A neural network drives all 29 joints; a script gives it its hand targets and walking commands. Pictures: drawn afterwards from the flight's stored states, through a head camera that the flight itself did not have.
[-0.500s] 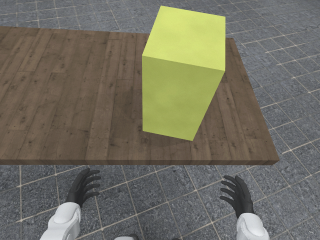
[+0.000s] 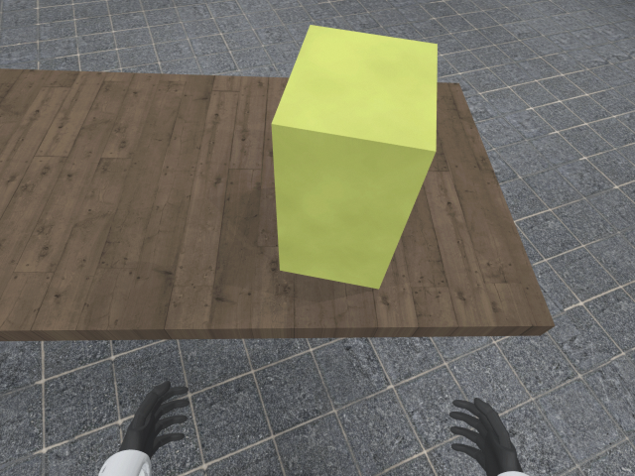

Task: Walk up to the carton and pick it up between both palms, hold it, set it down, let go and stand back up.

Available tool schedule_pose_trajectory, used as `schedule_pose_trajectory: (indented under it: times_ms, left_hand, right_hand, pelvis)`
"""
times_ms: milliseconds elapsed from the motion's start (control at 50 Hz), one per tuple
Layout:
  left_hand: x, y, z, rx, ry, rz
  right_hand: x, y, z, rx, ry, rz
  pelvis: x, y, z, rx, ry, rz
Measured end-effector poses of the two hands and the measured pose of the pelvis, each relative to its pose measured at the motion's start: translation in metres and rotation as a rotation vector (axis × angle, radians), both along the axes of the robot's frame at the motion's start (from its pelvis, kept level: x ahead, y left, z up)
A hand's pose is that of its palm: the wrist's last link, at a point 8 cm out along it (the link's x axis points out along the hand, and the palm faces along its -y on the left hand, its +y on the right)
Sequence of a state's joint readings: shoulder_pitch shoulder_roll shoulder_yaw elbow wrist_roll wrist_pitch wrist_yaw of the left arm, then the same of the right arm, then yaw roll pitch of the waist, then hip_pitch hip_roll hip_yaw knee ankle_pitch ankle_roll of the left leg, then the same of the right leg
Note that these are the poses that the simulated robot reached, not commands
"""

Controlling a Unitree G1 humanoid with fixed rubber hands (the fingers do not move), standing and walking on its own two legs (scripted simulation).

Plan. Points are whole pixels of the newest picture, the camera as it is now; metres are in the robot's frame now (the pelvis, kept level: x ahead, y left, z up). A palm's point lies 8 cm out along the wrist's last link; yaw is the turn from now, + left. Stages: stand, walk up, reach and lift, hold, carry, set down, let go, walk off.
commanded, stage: set down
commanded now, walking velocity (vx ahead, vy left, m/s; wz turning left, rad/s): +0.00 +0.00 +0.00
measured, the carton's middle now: (348, 171) +0.50 -0.01 +0.07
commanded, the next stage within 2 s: let go in 0.38 s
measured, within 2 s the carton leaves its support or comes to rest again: neither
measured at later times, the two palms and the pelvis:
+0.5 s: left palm (144, 450) +0.15 +0.23 -0.09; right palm out of the picture +0.14 -0.23 -0.10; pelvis +0.00 +0.00 +0.00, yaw +0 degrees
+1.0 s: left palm (141, 452) +0.15 +0.23 -0.09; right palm out of the picture +0.13 -0.23 -0.11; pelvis +0.00 +0.00 +0.00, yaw +0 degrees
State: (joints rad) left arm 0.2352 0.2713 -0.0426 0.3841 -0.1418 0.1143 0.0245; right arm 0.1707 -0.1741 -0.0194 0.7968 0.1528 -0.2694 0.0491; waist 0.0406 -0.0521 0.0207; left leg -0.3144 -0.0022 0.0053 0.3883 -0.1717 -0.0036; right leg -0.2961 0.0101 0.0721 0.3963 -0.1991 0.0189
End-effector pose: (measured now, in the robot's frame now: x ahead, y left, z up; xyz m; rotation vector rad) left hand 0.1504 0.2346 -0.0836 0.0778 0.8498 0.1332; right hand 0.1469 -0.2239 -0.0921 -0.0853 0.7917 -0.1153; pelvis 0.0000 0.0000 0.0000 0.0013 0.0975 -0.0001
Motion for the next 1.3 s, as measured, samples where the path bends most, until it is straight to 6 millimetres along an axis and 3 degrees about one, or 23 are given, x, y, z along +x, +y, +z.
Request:
schedule_pose_trajectory:
  times_ms: [160, 920, 1040, 1300]
  left_hand:
    - [-0.008, -0.004, -0.007, 0.002, 0.052, 0.013]
    - [0.001, -0.006, -0.003, 0.018, -0.011, -0.018]
    - [-0.007, 0.002, -0.006, 0.065, -0.025, -0.051]
    - [-0.04, 0.009, -0.009, 0.073, -0.044, -0.042]
  right_hand:
    - [-0.014, -0.003, -0.009, -0.003, 0.07, 0.009]
    - [-0.014, -0.005, -0.007, -0.016, 0.052, 0.01]
    - [-0.023, -0.012, -0.014, -0.046, 0.165, -0.006]
    - [-0.044, -0.023, -0.009, -0.072, 0.124, -0.02]
  pelvis:
    - [0.0, 0.0, 0.0, 0.0, 0.0, 0.0]
    - [0.0, 0.0, 0.0, 0.0, -0.001, 0.0]
    - [0.001, 0.003, -0.002, -0.003, -0.016, 0.0]
    - [-0.011, 0.005, -0.005, -0.006, -0.05, 0.001]
